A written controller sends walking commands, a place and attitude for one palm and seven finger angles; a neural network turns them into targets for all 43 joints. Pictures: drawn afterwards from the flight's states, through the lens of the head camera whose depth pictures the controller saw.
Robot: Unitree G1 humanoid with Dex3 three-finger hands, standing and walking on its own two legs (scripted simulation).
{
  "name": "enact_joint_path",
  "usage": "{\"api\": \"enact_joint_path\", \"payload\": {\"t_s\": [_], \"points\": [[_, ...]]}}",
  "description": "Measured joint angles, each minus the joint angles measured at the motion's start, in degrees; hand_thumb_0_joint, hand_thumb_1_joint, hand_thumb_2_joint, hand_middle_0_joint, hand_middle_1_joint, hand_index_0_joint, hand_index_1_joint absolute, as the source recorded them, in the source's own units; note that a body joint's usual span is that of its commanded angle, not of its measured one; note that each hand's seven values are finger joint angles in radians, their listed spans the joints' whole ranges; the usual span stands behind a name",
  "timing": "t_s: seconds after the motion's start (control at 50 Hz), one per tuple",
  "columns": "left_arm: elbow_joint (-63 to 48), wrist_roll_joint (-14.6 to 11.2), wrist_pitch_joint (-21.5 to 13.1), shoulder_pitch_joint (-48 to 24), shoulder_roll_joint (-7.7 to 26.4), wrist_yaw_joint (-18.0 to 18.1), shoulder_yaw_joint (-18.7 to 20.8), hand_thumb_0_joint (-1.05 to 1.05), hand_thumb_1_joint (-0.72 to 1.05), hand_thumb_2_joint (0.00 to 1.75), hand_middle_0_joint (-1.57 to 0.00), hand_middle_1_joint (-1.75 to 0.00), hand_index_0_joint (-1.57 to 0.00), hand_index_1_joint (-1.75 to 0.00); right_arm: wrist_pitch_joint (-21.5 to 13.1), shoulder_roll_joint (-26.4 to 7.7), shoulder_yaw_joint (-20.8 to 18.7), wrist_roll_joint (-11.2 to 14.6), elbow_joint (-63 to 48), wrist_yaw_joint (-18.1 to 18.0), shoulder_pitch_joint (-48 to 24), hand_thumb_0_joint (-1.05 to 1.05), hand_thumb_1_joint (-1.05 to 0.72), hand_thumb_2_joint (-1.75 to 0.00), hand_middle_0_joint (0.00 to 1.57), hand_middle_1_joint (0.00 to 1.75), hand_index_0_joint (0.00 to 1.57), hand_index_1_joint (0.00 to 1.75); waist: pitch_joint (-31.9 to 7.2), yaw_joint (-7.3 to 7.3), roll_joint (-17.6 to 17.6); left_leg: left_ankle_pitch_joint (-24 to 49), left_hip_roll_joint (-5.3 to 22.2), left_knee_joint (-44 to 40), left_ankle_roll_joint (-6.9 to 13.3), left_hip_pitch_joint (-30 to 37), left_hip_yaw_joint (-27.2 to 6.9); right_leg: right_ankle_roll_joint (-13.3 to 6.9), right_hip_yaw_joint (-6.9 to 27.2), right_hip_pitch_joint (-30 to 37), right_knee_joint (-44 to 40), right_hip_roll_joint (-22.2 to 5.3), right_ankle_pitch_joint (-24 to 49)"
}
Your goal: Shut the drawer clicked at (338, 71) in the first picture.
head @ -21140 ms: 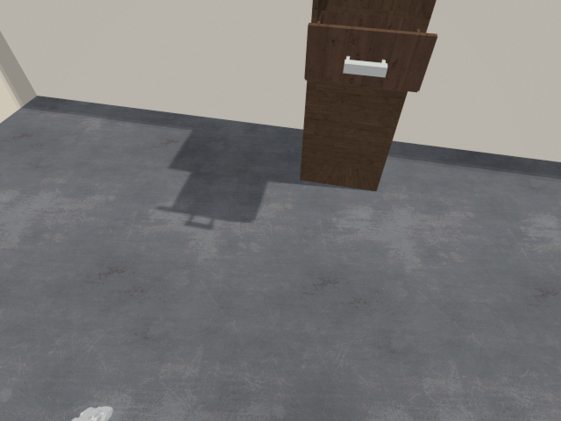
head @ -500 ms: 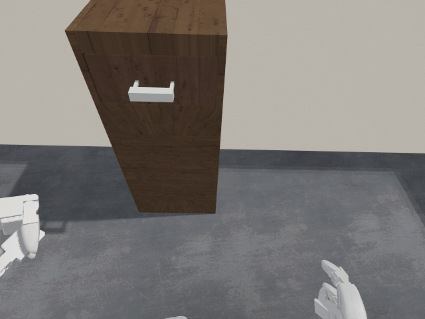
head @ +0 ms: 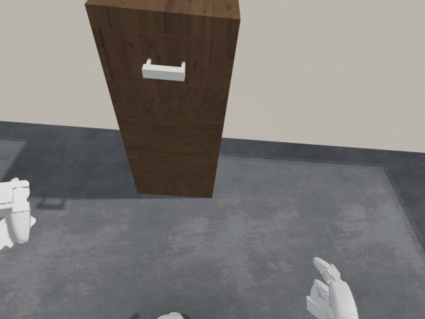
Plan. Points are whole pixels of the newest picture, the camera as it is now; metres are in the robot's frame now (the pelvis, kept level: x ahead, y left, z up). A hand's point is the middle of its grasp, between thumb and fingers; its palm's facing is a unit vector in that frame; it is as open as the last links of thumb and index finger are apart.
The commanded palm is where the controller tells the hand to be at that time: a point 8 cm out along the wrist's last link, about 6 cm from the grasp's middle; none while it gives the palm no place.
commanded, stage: step back with the hand held close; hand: left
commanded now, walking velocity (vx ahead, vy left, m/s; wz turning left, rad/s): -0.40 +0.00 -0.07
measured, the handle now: (165, 68) +0.76 +0.19 +0.03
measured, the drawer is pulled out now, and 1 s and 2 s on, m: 0.00 0.00 0.00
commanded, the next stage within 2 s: stop stepping back and stand still in 0.06 s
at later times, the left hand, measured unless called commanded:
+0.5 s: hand (21, 296) +0.12 +0.22 +0.16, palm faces +0.28 -0.85 -0.44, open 3.3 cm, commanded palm +0.06 +0.26 +0.18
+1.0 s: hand out of the picture +0.08 +0.23 +0.17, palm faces +0.34 -0.85 -0.40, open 3.3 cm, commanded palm +0.04 +0.27 +0.18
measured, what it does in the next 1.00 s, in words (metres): walks backwards: right foot, then left foot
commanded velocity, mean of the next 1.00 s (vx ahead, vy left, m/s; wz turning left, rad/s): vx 0.01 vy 0.01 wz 0.00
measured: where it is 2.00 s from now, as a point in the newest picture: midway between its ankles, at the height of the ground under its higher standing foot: outside the picture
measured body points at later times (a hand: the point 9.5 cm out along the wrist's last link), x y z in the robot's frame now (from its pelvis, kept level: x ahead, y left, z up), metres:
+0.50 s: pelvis -0.09 -0.01 +0.00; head -0.10 +0.01 +0.45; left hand +0.10 +0.26 +0.19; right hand +0.01 -0.28 -0.08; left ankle +0.03 +0.07 -0.73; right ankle -0.16 -0.14 -0.73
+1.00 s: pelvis -0.11 +0.00 +0.00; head -0.12 +0.01 +0.45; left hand +0.06 +0.27 +0.19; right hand +0.04 -0.24 -0.08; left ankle -0.07 +0.10 -0.74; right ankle -0.15 -0.11 -0.73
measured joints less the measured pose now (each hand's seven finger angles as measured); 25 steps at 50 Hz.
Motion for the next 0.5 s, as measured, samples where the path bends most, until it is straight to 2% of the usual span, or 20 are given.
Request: {"api": "enact_joint_path", "payload": {"t_s": [0.06, 0.12, 0.2, 0.24, 0.26, 0.32, 0.36, 0.4, 0.46, 0.5], "points": [[-2.0, -1.0, -0.1, 1.9, -0.3, 0.3, 0.1, 0.02, 0.89, 0.90, -1.40, -1.59, -1.41, -1.60, -1.6, 0.9, 0.7, -0.2, 0.5, 1.0, 0.4, 0.01, -0.91, -0.90, 0.21, 0.30, 0.20, 0.30, -1.4, 1.07, -0.2, 2.9, 1.7, -3.9, -0.6, -0.6, 1.0, -0.3, -1.8, 4.6, -3.3, -1.0, -4.6], [-3.0, -1.6, -0.2, 1.9, -0.9, 0.1, -1.3, 0.02, 0.89, 0.90, -1.40, -1.59, -1.41, -1.60, -2.7, 1.4, 1.5, -0.7, 1.2, 1.4, 0.0, 0.01, -0.91, -0.90, 0.21, 0.30, 0.20, 0.30, -1.9, 1.66, -0.3, 6.2, 2.8, -7.7, -1.1, -1.1, 2.1, -0.8, -2.9, 10.6, -13.9, -2.2, -5.8], [-3.7, -2.4, -0.8, 0.8, 1.3, -1.0, -0.9, 0.02, 0.89, 0.90, -1.40, -1.59, -1.41, -1.60, -2.0, 1.9, 2.4, -1.0, 0.7, 1.6, -2.0, 0.01, -0.90, -0.90, 0.21, 0.30, 0.20, 0.30, -0.7, 1.97, -2.0, 9.3, 2.9, -8.6, -2.0, -3.4, 4.9, -2.4, -3.3, 17.1, -30.6, -4.5, 3.2], [-3.0, -2.6, -1.0, 0.4, 1.2, -1.6, -1.8, 0.02, 0.89, 0.90, -1.40, -1.59, -1.41, -1.60, -0.9, 1.0, 2.4, -0.5, 1.3, 1.3, -3.0, 0.01, -0.90, -0.90, 0.21, 0.30, 0.20, 0.30, 0.9, 1.28, 0.0, 4.1, 3.7, -4.4, -3.2, -4.9, 3.5, -1.3, -3.5, 16.6, -29.4, -3.4, 4.5], [-3.0, -2.7, -0.6, 0.9, 1.4, -1.7, -2.2, 0.02, 0.89, 0.90, -1.40, -1.59, -1.41, -1.60, -0.4, 0.7, 2.3, -0.2, 1.6, 1.2, -2.7, 0.01, -0.90, -0.90, 0.21, 0.30, 0.20, 0.30, 1.1, 0.87, 0.1, 0.6, 3.2, -1.5, -3.7, -5.4, 2.7, -0.8, -3.3, 16.4, -28.2, -3.5, 4.0], [-3.8, -3.0, 1.4, 5.2, 1.5, -1.5, -1.8, 0.02, 0.89, 0.90, -1.40, -1.59, -1.41, -1.60, 0.9, -0.2, 2.1, 0.8, 1.8, 0.4, 1.0, 0.01, -0.90, -0.90, 0.21, 0.30, 0.20, 0.30, -1.4, -0.13, -0.5, -3.6, 1.3, 4.2, -4.2, -2.0, 2.2, -0.1, -2.0, 16.3, -25.2, -4.2, 2.1], [-3.0, -2.8, 2.4, 6.1, 1.2, -1.1, -1.8, 0.01, 0.89, 0.90, -1.40, -1.59, -1.41, -1.60, 0.9, -1.3, 1.4, 1.4, 2.0, -0.6, 3.5, 0.01, -0.90, -0.90, 0.21, 0.30, 0.20, 0.30, -2.8, -1.42, -0.5, -1.7, 0.2, 2.1, -2.3, 0.7, 1.7, 0.3, -2.4, 16.8, -23.8, -4.7, 0.9], [-0.8, -2.6, 2.9, 4.9, 0.7, -0.6, -1.7, 0.01, 0.89, 0.90, -1.40, -1.59, -1.41, -1.60, 0.6, -1.9, 1.0, 1.7, 2.8, -1.5, 4.9, 0.01, -0.91, -0.90, 0.21, 0.30, 0.20, 0.30, -3.0, -1.75, -1.2, -0.7, -0.8, 0.8, -1.2, 2.1, 1.8, 0.5, -2.5, 17.6, -23.6, -5.7, 0.8], [2.4, -2.1, 3.9, 3.5, -0.4, 0.2, -1.5, 0.01, 0.89, 0.90, -1.40, -1.59, -1.41, -1.60, 0.0, -2.3, 0.8, 1.6, 3.0, -2.1, 6.2, 0.01, -0.91, -0.90, 0.21, 0.30, 0.20, 0.30, -3.5, -2.45, -1.5, 1.6, -1.6, -3.7, -1.8, 3.7, 1.5, -1.1, -2.4, 17.6, -24.1, -5.9, -0.7], [3.0, -1.8, 4.2, 3.2, -0.7, 0.3, -1.6, 0.02, 0.89, 0.90, -1.40, -1.59, -1.41, -1.60, -0.3, -2.3, 0.8, 1.5, 2.6, -1.9, 6.5, 0.01, -0.91, -0.90, 0.20, 0.30, 0.20, 0.30, -3.2, -2.86, -1.0, 1.9, -1.8, -5.3, -2.1, 3.7, 0.5, -1.4, -3.1, 17.9, -26.1, -5.7, 1.3]]}}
